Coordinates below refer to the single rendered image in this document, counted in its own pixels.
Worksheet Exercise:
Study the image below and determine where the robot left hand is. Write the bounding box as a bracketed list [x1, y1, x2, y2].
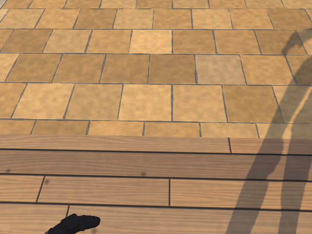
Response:
[45, 214, 100, 234]

